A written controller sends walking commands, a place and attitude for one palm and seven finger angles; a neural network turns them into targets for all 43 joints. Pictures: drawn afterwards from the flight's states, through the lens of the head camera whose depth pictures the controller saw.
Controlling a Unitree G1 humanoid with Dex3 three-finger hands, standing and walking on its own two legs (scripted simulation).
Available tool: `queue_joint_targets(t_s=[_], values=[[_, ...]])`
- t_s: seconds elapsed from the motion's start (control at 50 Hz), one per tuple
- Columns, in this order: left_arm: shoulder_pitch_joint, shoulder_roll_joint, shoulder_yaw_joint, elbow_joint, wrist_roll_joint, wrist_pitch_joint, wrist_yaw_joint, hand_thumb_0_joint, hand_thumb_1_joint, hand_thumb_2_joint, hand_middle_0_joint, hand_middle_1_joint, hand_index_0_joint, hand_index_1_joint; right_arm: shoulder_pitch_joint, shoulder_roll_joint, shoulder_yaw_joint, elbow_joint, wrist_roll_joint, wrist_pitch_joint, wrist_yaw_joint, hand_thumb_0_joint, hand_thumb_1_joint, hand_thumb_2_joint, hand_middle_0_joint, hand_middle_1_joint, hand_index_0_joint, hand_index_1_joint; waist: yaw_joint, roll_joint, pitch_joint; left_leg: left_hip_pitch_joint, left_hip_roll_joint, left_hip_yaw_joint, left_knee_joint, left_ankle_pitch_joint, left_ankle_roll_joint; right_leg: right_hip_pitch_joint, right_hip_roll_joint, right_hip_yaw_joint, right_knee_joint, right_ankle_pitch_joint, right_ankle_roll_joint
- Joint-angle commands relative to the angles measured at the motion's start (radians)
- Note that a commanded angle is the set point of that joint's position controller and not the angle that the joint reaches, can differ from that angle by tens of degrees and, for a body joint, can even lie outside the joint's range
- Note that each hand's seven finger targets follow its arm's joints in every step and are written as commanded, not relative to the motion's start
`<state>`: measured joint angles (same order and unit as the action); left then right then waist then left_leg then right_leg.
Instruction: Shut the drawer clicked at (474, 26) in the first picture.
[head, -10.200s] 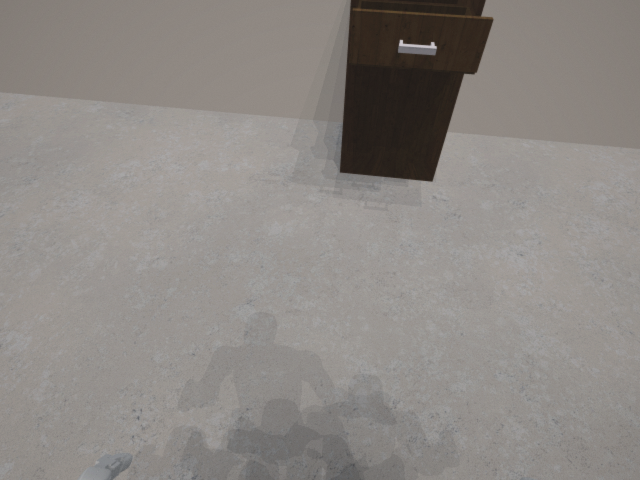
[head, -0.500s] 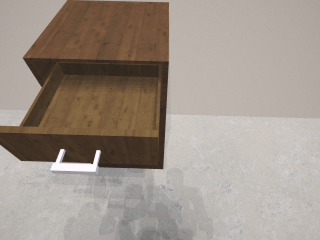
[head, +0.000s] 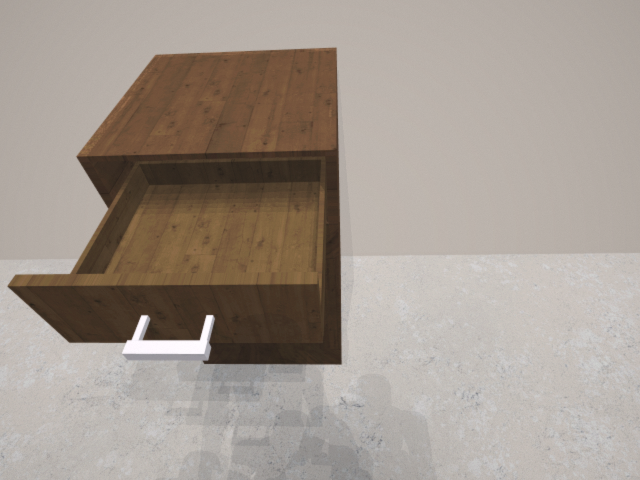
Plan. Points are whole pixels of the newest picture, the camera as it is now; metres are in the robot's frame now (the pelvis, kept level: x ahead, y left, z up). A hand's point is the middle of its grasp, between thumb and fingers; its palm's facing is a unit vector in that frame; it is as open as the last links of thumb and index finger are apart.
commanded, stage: look again from close up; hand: left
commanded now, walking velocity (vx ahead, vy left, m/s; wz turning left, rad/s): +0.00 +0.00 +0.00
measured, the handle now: (171, 336) +0.31 +0.24 -0.01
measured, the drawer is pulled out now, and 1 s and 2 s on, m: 0.28 0.27 0.27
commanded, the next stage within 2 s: raise the hand and make a fist in 0.34 s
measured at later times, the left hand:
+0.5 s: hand out of the picture +0.06 +0.18 -0.15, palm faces +0.13 -0.97 -0.23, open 7.2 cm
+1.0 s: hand (172, 477) +0.14 +0.18 -0.01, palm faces +0.08 -0.99 -0.06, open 5.3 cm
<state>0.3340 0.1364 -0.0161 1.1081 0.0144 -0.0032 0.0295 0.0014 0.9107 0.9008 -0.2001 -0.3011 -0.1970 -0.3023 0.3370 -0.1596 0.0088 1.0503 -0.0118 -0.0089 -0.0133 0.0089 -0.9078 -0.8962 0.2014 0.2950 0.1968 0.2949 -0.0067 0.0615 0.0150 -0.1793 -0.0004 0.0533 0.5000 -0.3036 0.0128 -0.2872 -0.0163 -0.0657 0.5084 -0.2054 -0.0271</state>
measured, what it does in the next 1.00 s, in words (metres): lowers itself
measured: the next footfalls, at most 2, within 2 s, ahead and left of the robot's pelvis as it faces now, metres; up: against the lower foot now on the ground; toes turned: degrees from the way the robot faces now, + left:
none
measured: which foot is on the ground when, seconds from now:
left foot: down 0.00-1.00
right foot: down 0.00-1.00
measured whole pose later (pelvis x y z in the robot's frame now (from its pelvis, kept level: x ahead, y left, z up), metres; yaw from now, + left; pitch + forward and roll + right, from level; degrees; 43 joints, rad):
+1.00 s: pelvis -0.01 -0.01 -0.08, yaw +4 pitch +12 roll -2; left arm 0.60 0.18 0.12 -0.12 -0.26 -0.58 -0.32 0.01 0.90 0.90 -0.59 -0.72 -0.57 -0.72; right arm 0.08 -0.23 -0.02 0.50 0.02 -0.30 -0.01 0.01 -0.90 -0.90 0.20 0.30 0.20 0.30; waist 0.07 0.01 -0.10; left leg -0.77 0.01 -0.03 1.14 -0.57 0.00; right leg -0.83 -0.04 -0.15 1.07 -0.45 -0.05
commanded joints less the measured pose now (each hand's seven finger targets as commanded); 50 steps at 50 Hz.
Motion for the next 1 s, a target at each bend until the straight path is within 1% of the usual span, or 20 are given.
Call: queue_joint_targets(t_s=[0.0, 0.4, 0.42, 0.44, 0.46, 0.48, 0.5, 0.52, 0.54, 0.56, 0.58, 0.6, 0.64, 0.66, 0.7, 0.74, 0.78, 0.82, 0.88, 0.98], values=[[0.0, 0.105, 0.022, -0.061, -0.006, -0.025, 0.002, 0.0, 0.9, 0.9, -0.2, -0.3, -0.2, -0.3, 0.074, -0.082, -0.011, -0.035, -0.004, -0.021, -0.008, 0.0, -0.9, -0.9, 0.2, 0.3, 0.2, 0.3, -0.009, -0.088, 0.11, -0.141, 0.091, -0.12, -0.179, -0.045, 0.029, 0.004, -0.074, 0.141, -0.121, -0.154, -0.028], [0.012, 0.098, 0.023, -0.027, -0.011, -0.028, 0.008, 0.0, 0.9, 0.9, -0.2, -0.3, -0.2, -0.3, 0.073, -0.067, 0.005, 0.049, 0.0, -0.033, -0.02, 0.0, -0.9, -0.9, 0.2, 0.3, 0.2, 0.3, 0.007, -0.063, 0.044, -0.043, 0.097, -0.08, -0.169, 0.171, 0.017, 0.119, -0.094, 0.123, -0.088, 0.151, -0.026], [0.109, 0.144, 0.033, 0.014, -0.003, -0.035, 0.048, 0.0, 0.9, 0.9, -0.2, -0.3, -0.2, -0.3, -0.069, -0.108, -0.016, -0.021, 0.011, -0.031, -0.01, 0.0, -0.9, -0.9, 0.2, 0.3, 0.2, 0.3, 0.066, -0.25, 0.094, -0.137, 0.121, -0.026, 0.03, 0.104, -0.013, 0.115, -0.148, 0.147, -0.087, 0.497, 0.007], [-0.68, 0.352, 0.141, -1.491, -0.215, -0.271, 0.023, 0.0, 0.9, 0.9, -0.22, -0.322, -0.22, -0.322, -0.076, -0.29, -0.045, -0.383, 0.057, -0.189, -0.063, 0.0, -0.9, -0.9, 0.2, 0.3, 0.2, 0.3, -0.081, -0.037, -0.41, 0.087, -0.008, -0.049, -0.1, 0.171, 0.024, 0.199, -0.063, 0.156, -0.049, 0.236, 0.005], [-0.238, 0.281, 0.14, -1.244, -0.134, -0.212, 0.064, 0.0, 0.9, 0.9, -0.24, -0.343, -0.24, -0.343, -0.186, -0.189, -0.015, -0.332, 0.045, -0.272, -0.098, 0.0, -0.9, -0.9, 0.2, 0.3, 0.2, 0.3, 0.017, 0.14, -0.34, 0.071, -0.002, -0.012, -0.12, 0.222, 0.027, 0.2, -0.007, 0.1, -0.027, 0.089, -0.03], [-0.172, 0.192, 0.079, -1.153, -0.153, -0.164, 0.116, 0.0, 0.9, 0.9, -0.26, -0.365, -0.26, -0.365, -0.172, -0.212, -0.035, -0.273, 0.049, -0.305, -0.098, 0.0, -0.9, -0.9, 0.2, 0.3, 0.2, 0.3, -0.007, 0.172, -0.259, 0.008, 0.009, -0.018, -0.103, 0.161, 0.002, 0.134, -0.013, 0.058, -0.034, 0.018, -0.022], [0.097, -0.005, -0.023, -1.0, -0.151, -0.076, 0.109, 0.0, 0.9, 0.9, -0.28, -0.387, -0.28, -0.387, -0.133, -0.156, -0.023, -0.27, 0.059, -0.31, -0.081, 0.0, -0.9, -0.9, 0.2, 0.3, 0.2, 0.3, -0.007, 0.084, -0.131, -0.057, 0.013, -0.039, -0.12, 0.103, -0.002, 0.064, -0.008, 0.025, -0.049, -0.017, -0.009], [-0.025, 0.023, -0.006, -1.171, -0.194, -0.102, 0.09, 0.0, 0.9, 0.9, -0.3, -0.408, -0.3, -0.408, -0.161, -0.193, -0.022, -0.345, 0.063, -0.33, -0.076, 0.0, -0.9, -0.9, 0.2, 0.3, 0.2, 0.3, -0.018, 0.032, -0.021, -0.108, 0.008, -0.073, -0.105, 0.067, 0.0, 0.017, -0.015, 0.017, -0.048, -0.045, 0.001], [-0.023, 0.079, 0.052, -1.188, -0.18, -0.149, 0.076, 0.0, 0.9, 0.9, -0.32, -0.43, -0.32, -0.43, -0.156, -0.205, -0.044, -0.37, 0.049, -0.35, -0.076, 0.0, -0.9, -0.9, 0.2, 0.3, 0.2, 0.3, -0.036, -0.053, -0.023, -0.132, 0.002, -0.067, -0.061, 0.037, 0.006, -0.037, -0.016, 0.009, -0.054, -0.113, 0.007], [0.067, 0.074, 0.078, -1.122, -0.172, -0.194, 0.057, 0.0, 0.9, 0.9, -0.34, -0.452, -0.34, -0.452, -0.16, -0.199, -0.059, -0.398, 0.036, -0.362, -0.071, 0.0, -0.9, -0.9, 0.2, 0.3, 0.2, 0.3, -0.021, -0.17, 0.02, -0.198, -0.005, -0.065, -0.024, 0.015, 0.009, -0.09, -0.012, -0.003, -0.047, -0.177, 0.012], [0.242, 0.063, 0.121, -1.038, -0.184, -0.235, 0.022, 0.0, 0.9, 0.9, -0.36, -0.473, -0.36, -0.473, -0.179, -0.194, -0.073, -0.432, 0.033, -0.364, -0.061, 0.0, -0.9, -0.9, 0.2, 0.3, 0.2, 0.3, 0.026, -0.242, 0.019, -0.242, -0.006, -0.06, 0.006, 0.013, 0.006, -0.102, -0.013, -0.006, -0.028, -0.219, 0.008], [0.34, 0.019, 0.096, -0.999, -0.197, -0.29, -0.031, 0.0, 0.9, 0.9, -0.38, -0.495, -0.38, -0.495, -0.179, -0.186, -0.074, -0.468, 0.03, -0.364, -0.043, 0.0, -0.9, -0.9, 0.2, 0.3, 0.2, 0.3, 0.04, -0.334, 0.005, -0.295, -0.013, -0.051, 0.057, 0.014, 0.003, -0.132, -0.005, -0.004, 0.015, -0.23, 0.013], [0.487, -0.004, 0.125, -0.986, -0.243, -0.426, -0.152, 0.0, 0.9, 0.9, -0.42, -0.538, -0.42, -0.538, -0.207, -0.184, -0.095, -0.522, 0.027, -0.352, -0.01, 0.0, -0.9, -0.9, 0.2, 0.3, 0.2, 0.3, 0.071, -0.396, -0.034, -0.42, -0.022, -0.03, 0.149, 0.019, -0.012, -0.128, -0.005, 0.014, 0.107, -0.151, 0.015], [0.486, 0.028, 0.149, -1.008, -0.245, -0.48, -0.189, 0.0, 0.9, 0.9, -0.44, -0.56, -0.44, -0.56, -0.224, -0.19, -0.098, -0.549, 0.028, -0.354, 0.001, 0.0, -0.9, -0.9, 0.2, 0.3, 0.2, 0.3, 0.079, -0.366, -0.094, -0.472, -0.029, -0.024, 0.196, 0.02, -0.014, -0.123, -0.009, 0.035, 0.157, -0.102, 0.013], [0.416, 0.108, 0.195, -1.288, -0.246, -0.596, -0.232, 0.0, 0.9, 0.9, -0.48, -0.603, -0.48, -0.603, -0.219, -0.182, -0.099, -0.615, 0.018, -0.357, 0.021, 0.0, -0.9, -0.9, 0.2, 0.3, 0.2, 0.3, 0.107, -0.027, -0.276, -0.404, -0.037, 0.001, 0.244, 0.123, -0.013, -0.076, -0.016, 0.052, 0.257, 0.042, -0.012], [0.395, 0.16, 0.231, -1.401, -0.233, -0.666, -0.233, 0.0, 0.9, 0.9, -0.52, -0.647, -0.52, -0.647, -0.214, -0.16, -0.099, -0.621, 0.005, -0.358, 0.024, 0.0, -0.9, -0.9, 0.2, 0.3, 0.2, 0.3, 0.094, 0.13, -0.345, -0.371, -0.03, -0.004, 0.306, 0.219, -0.009, -0.126, -0.006, 0.045, 0.329, 0.145, -0.024], [0.289, 0.181, 0.242, -1.46, -0.221, -0.714, -0.222, 0.0, 0.9, 0.9, -0.56, -0.69, -0.56, -0.69, -0.197, -0.166, -0.099, -0.606, -0.001, -0.342, 0.023, 0.0, -0.9, -0.9, 0.2, 0.3, 0.2, 0.3, 0.035, 0.106, -0.276, -0.434, -0.018, -0.038, 0.371, 0.175, -0.003, -0.265, 0.005, 0.042, 0.368, 0.09, -0.025], [0.219, 0.11, 0.174, -1.422, -0.227, -0.761, -0.251, 0.0, 0.9, 0.9, -0.6, -0.733, -0.6, -0.733, -0.209, -0.16, -0.093, -0.609, 0.006, -0.339, 0.018, 0.0, -0.9, -0.9, 0.2, 0.3, 0.2, 0.3, -0.023, 0.041, -0.172, -0.525, -0.011, -0.066, 0.436, 0.052, 0.002, -0.399, 0.009, 0.043, 0.385, -0.037, -0.02], [0.217, 0.085, 0.127, -1.425, -0.262, -0.73, -0.329, 0.0, 0.9, 0.9, -0.66, -0.798, -0.66, -0.798, -0.204, -0.188, -0.085, -0.656, 0.025, -0.345, 0.004, 0.0, -0.9, -0.9, 0.2, 0.3, 0.2, 0.3, -0.051, -0.042, -0.186, -0.585, -0.009, -0.076, 0.478, -0.074, 0.014, -0.43, 0.001, 0.076, 0.352, -0.198, -0.01], [0.317, 0.18, 0.183, -1.49, -0.286, -0.477, -0.41, 0.0, 0.9, 0.9, -0.76, -0.907, -0.76, -0.907, -0.198, -0.203, -0.086, -0.715, 0.063, -0.327, -0.028, 0.0, -0.9, -0.9, 0.2, 0.3, 0.2, 0.3, 0.001, -0.024, -0.376, -0.521, -0.014, -0.074, 0.441, 0.001, 0.024, -0.248, -0.006, 0.084, 0.315, -0.12, 0.004]])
